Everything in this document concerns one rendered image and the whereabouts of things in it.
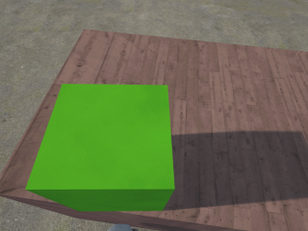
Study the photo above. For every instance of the pedestal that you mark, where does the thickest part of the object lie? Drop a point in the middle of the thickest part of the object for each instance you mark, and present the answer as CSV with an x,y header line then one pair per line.
x,y
238,123

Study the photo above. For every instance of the carton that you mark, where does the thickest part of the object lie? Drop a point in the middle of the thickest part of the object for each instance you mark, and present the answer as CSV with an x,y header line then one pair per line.
x,y
107,148

